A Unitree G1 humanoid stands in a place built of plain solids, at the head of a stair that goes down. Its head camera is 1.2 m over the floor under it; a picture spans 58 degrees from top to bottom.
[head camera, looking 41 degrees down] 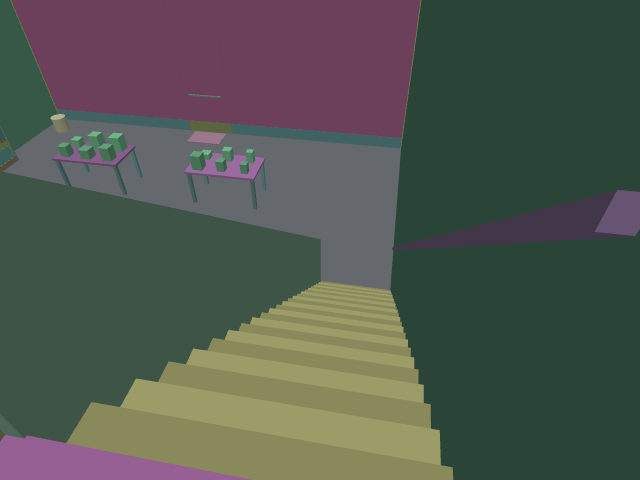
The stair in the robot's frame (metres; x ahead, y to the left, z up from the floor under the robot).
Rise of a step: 0.18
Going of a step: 0.20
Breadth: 1.20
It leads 10 degrees to the right of straight ahead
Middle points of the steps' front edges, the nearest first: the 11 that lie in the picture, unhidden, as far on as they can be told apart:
0.65 0.19 -0.18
0.85 0.15 -0.37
1.05 0.12 -0.55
1.25 0.08 -0.74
1.45 0.04 -0.92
1.65 0.01 -1.10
1.85 -0.03 -1.29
2.05 -0.06 -1.47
2.25 -0.10 -1.66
2.45 -0.14 -1.84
2.66 -0.17 -2.02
